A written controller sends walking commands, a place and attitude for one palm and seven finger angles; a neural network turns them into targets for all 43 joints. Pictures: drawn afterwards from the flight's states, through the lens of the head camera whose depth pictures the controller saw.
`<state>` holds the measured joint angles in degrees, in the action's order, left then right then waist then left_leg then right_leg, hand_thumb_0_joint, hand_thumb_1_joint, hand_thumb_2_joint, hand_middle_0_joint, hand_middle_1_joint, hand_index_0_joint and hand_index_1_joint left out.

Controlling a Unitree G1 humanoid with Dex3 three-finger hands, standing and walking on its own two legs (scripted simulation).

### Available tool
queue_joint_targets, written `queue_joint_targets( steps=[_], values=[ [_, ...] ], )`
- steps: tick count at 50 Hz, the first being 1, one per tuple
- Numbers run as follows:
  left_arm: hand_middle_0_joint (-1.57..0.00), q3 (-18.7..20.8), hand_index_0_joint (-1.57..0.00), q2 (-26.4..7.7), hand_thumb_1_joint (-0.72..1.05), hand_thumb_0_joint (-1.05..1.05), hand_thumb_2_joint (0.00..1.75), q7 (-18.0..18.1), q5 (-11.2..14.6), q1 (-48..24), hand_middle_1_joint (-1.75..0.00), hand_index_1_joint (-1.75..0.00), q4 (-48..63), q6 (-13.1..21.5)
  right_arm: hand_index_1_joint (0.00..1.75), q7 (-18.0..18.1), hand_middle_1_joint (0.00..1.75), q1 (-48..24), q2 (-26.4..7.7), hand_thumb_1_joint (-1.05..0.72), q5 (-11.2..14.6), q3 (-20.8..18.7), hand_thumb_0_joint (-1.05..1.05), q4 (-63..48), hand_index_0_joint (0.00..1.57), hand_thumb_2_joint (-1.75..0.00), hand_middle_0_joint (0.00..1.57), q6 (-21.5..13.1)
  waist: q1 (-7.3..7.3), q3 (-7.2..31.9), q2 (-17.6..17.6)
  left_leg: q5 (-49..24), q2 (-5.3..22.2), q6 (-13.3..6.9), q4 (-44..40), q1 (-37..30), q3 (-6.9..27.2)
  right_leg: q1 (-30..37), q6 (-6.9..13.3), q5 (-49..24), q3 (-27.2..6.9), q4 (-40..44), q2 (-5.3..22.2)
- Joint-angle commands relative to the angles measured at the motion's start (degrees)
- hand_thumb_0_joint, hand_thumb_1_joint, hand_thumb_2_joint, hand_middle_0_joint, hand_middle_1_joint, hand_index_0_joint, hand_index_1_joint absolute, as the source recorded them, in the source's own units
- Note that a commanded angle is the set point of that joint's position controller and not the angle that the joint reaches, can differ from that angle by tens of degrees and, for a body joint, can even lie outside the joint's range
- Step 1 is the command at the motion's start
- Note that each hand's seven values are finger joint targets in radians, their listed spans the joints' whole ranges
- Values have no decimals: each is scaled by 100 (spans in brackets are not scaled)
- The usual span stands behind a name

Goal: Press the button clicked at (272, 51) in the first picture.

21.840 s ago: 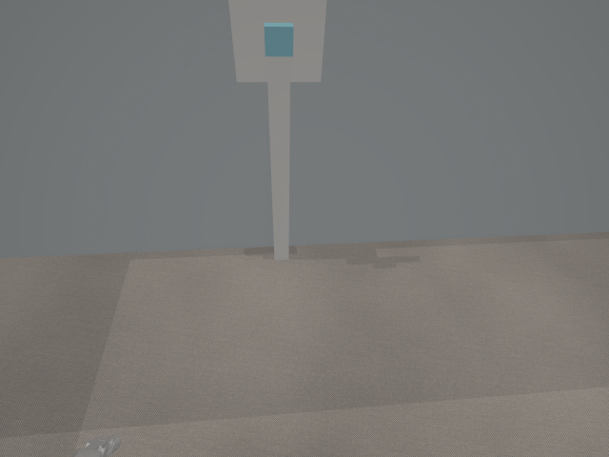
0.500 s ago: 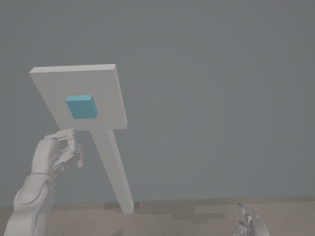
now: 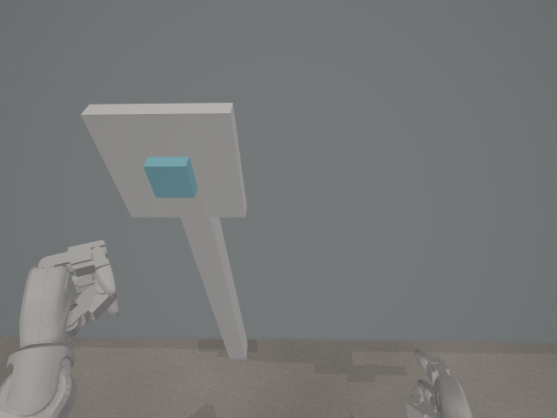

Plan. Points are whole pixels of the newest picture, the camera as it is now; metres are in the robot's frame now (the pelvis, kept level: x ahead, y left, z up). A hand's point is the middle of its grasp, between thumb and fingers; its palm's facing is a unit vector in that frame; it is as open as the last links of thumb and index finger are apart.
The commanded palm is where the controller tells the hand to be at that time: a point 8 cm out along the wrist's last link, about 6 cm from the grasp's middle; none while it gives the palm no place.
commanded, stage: draw the hand back to the body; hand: left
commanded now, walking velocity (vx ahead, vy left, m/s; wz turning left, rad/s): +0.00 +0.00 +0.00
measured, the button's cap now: (172, 176) +0.43 +0.23 +0.13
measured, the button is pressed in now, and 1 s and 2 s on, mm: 0 0 0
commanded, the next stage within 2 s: step back with the hand held close in 0.64 s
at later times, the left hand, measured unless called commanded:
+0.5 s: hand (71, 285) +0.20 +0.26 +0.16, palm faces +0.39 -0.84 -0.38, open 3.1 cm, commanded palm +0.15 +0.29 +0.18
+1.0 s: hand (83, 301) +0.20 +0.24 +0.15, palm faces +0.31 -0.84 -0.45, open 3.1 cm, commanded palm +0.14 +0.29 +0.17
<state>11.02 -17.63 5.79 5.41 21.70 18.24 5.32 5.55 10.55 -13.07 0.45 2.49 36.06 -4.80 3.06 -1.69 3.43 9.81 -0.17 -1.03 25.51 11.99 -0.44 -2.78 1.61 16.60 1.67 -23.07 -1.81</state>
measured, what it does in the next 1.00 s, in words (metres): stands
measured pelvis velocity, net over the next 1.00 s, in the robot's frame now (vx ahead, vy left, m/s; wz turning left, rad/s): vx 0.00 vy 0.01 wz -0.01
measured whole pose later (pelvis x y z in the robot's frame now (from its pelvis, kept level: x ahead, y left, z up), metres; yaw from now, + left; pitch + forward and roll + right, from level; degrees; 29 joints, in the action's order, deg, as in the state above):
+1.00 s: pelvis +0.00 +0.01 +0.00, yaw -1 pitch +0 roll -1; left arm 17.6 -20.5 5.7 3.7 33.9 29.0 6.8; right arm 3.9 10.1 -14.1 0.6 0.3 31.3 2.4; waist 1.2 -1.0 3.5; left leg 9.9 0.3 -1.7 26.4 16.4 -1.0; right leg -6.5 0.6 15.3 1.0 -21.8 -2.1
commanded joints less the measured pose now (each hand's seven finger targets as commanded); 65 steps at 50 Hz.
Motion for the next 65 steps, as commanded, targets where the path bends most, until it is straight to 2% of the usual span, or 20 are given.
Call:
queue_joint_targets(
  steps=[1, 8, 11, 17, 23, 27, 28, 31, 33, 34, 37, 38, 39, 40, 42, 48, 52, 54, 60, 65],
  values=[
    [-130, 657, -130, -878, 90, 0, 90, 115, -62, -403, -150, -150, 1486, 389, 30, -21, 30, -868, -588, -90, 3, -233, 0, -982, 20, -90, 20, -278, -18, 659, -93, -539, 103, -131, -376, -1234, 125, -753, -67, -909, -127, 572, 185],
    [-130, 904, -130, -997, 90, 0, 90, 84, -104, 133, -150, -150, 1817, 318, 30, -123, 30, -872, -600, -90, -15, -254, 0, -1029, 20, -90, 20, -169, 48, 452, -94, -858, 163, -88, -432, -1158, 197, -653, -36, -1121, -104, 589, 105],
    [-130, 914, -130, -962, 90, 0, 90, 83, -119, 188, -150, -150, 2090, 325, 30, -146, 30, -811, -564, -90, -16, -237, 0, -1082, 20, -90, 20, -146, 41, 513, 147, -997, 196, -34, -436, -1188, 258, -628, -22, -1137, -67, 470, 113],
    [-130, 1144, -130, -1067, 90, 0, 90, 100, -108, 548, -150, -150, 2411, 282, 30, -179, 30, -743, -562, -90, -11, -257, 0, -1143, 20, -90, 20, -141, 75, 660, 234, -1421, 222, 14, -326, -1197, 253, -547, -27, -1405, -56, 395, 106],
    [-130, 1073, -130, -933, 90, 0, 90, 91, -106, 628, -150, -150, 2158, 194, 30, -177, 30, -726, -596, -90, -25, -297, 0, -1126, 20, -90, 20, -77, 40, 442, -178, -1215, 216, -23, -337, -1089, 204, -645, -42, -1364, -55, 497, 83],
    [-130, 1062, -130, -978, 90, 0, 90, 123, -127, 444, -150, -150, 2307, 212, 30, -148, 30, -726, -576, -90, -20, -287, 0, -1136, 20, -90, 20, -66, 41, 557, 134, -1086, 192, -20, -336, -1144, 211, -636, -45, -1246, -64, 483, 116],
    [-130, 1106, -130, -1056, 90, 0, 90, 135, -127, 422, -150, -150, 2373, 225, 30, -139, 30, -749, -593, -90, -27, -291, 0, -1121, 20, -90, 20, -95, 46, 599, -34, -1027, 185, -31, -325, -1151, 215, -624, -44, -1219, -75, 538, 98],
    [-130, 1103, -130, -1044, 90, 0, 90, 158, -128, 448, -150, -150, 2399, 242, 30, -113, 30, -778, -549, -90, -20, -264, 0, -1134, 20, -90, 20, -124, 67, 550, 169, -903, 158, -30, -334, -1117, 204, -637, -39, -1145, -85, 543, 124],
    [-130, 1210, -130, -1122, 90, 0, 90, 166, -104, 592, -150, -150, 2297, 232, 30, -99, 30, -798, -568, -90, -33, -269, 0, -1119, 20, -90, 20, -142, 98, 478, -46, -843, 145, -39, -334, -1051, 182, -637, -42, -1161, -99, 625, 101],
    [-130, 1123, -130, -1035, 90, 0, 90, 155, -109, 542, -150, -150, 2314, 245, 30, -100, 30, -787, -543, -90, -17, -260, 0, -1114, 20, -90, 20, -129, 67, 451, 99, -843, 139, -36, -341, -1047, 179, -623, -36, -1163, -109, 587, 126],
    [-130, 1147, -130, -1016, 90, 0, 90, 140, -86, 609, -150, -150, 2166, 252, 30, -96, 30, -793, -531, -90, -16, -265, 0, -1103, 20, -90, 20, -126, 78, 321, 7, -752, 129, -48, -346, -1015, 146, -698, -54, -1103, -109, 653, 127],
    [-130, 1162, -130, -1032, 90, 0, 90, 138, -97, 490, -150, -150, 1953, 230, 30, -85, 30, -798, -564, -90, -24, -290, 0, -1042, 20, -90, 20, -117, 47, 217, -175, -690, 132, -58, -359, -1008, 127, -769, -59, -1033, -128, 749, 98],
    [-130, 1881, -130, -1753, 90, 0, 90, 153, -126, 15, -150, -150, 2426, 417, 30, -118, 30, -724, -703, -90, -8, -335, 0, -1250, 20, -90, 20, 38, -142, -88, -214, -534, 212, -228, -56, -630, 234, -1315, -180, -1244, -569, 1037, 406],
    [-130, 1567, -130, -1337, 90, 0, 90, 98, -129, 549, -150, -150, 1955, 430, 30, -112, 30, -730, -594, -90, -23, -318, 0, -1152, 20, -90, 20, 133, -160, -20, -391, -586, 197, -234, 90, -575, 270, -1310, -202, -1414, -560, 1018, 551],
    [-130, 1284, -130, -1112, 90, 0, 90, 56, -180, 772, -150, -150, 1860, 424, 30, -148, 30, -696, -609, -90, -14, -335, 0, -1222, 20, -90, 20, 254, -191, 92, -419, -779, 209, -212, 152, -574, 225, -1313, -268, -1685, -536, 925, 615],
    [-130, 1479, -130, -1373, 90, 0, 90, 107, -163, 1124, -150, -150, 2445, 554, 30, -122, 30, -673, -680, -90, 40, -447, 0, -1441, 20, -90, 20, 464, -182, 907, -157, -1872, 363, -227, 133, -848, 177, -1109, -407, -2182, -285, 397, 503],
    [-130, 1676, -130, -1537, 90, 0, 90, 162, -136, 1347, -150, -150, 2759, 642, 30, -111, 30, -603, -644, -90, 81, -485, 0, -1560, 20, -90, 20, 518, -205, 1164, -227, -2123, 446, -225, 148, -702, 252, -965, -353, -2226, -254, 109, 442],
    [-130, 1734, -130, -1552, 90, 0, 90, 189, -112, 1509, -150, -150, 2787, 667, 30, -100, 30, -589, -643, -90, 85, -488, 0, -1594, 20, -90, 20, 519, -203, 1201, -25, -2093, 504, -223, 87, -569, 333, -935, -319, -1987, -234, -30, 405],
    [-130, 1715, -130, -1438, 90, 0, 90, 230, -89, 1686, -150, -150, 2591, 727, 30, -112, 30, -537, -681, -90, 89, -535, 0, -1573, 20, -90, 20, 477, -264, 968, -34, -1066, 586, -202, -32, -34, 421, -1120, -291, -1317, -357, -11, 404],
    [-130, 1643, -130, -1372, 90, 0, 90, 273, -175, 1557, -150, -150, 2637, 859, 30, -88, 30, -531, -741, -90, 60, -511, 0, -1575, 20, -90, 20, 298, -304, 511, 199, 1220, 707, -273, -661, 954, 804, -1083, -193, 119, -367, -84, 240]
  ],
)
